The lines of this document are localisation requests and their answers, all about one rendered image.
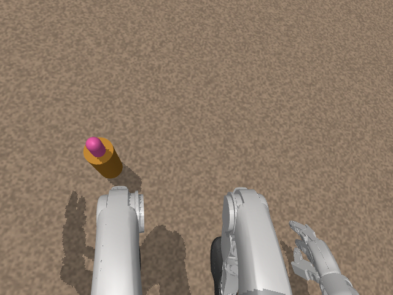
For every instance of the right robot hand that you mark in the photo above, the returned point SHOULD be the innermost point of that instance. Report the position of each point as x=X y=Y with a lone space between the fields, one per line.
x=321 y=259

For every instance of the bottle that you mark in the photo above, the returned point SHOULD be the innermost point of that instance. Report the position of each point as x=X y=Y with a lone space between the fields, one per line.
x=100 y=153

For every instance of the right robot foot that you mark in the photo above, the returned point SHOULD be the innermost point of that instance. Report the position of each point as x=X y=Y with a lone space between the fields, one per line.
x=216 y=264

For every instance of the right robot arm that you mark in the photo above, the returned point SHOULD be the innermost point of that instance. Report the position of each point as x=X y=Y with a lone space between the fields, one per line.
x=336 y=284

